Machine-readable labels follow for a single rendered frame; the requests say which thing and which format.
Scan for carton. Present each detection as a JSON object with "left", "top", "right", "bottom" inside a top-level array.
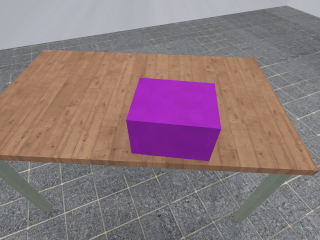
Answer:
[{"left": 126, "top": 77, "right": 221, "bottom": 161}]

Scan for table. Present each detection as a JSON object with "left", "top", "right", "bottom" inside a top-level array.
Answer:
[{"left": 0, "top": 50, "right": 319, "bottom": 223}]

